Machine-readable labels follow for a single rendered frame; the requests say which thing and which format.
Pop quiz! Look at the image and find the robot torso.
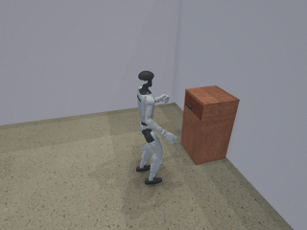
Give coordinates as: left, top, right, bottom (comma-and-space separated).
137, 91, 154, 136

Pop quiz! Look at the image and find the right robot upper arm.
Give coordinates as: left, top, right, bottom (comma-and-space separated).
144, 95, 154, 125

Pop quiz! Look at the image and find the robot right shin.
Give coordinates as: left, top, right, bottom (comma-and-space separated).
149, 157, 163, 181

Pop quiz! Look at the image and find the robot right hand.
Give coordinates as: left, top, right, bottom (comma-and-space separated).
165, 132, 179, 145

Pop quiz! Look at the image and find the drawer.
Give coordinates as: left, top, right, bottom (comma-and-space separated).
185, 92, 203, 120

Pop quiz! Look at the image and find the cabinet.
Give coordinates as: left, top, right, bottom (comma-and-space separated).
180, 85, 240, 166

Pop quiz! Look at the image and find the handle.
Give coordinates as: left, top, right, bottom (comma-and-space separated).
186, 103, 195, 109

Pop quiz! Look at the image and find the robot left hand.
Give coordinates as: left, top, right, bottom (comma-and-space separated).
160, 94, 170, 103

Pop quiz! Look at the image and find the left robot forearm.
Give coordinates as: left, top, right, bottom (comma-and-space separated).
154, 97, 161, 104

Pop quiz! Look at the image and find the right robot forearm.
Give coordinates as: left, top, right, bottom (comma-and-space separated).
147, 119, 168, 137

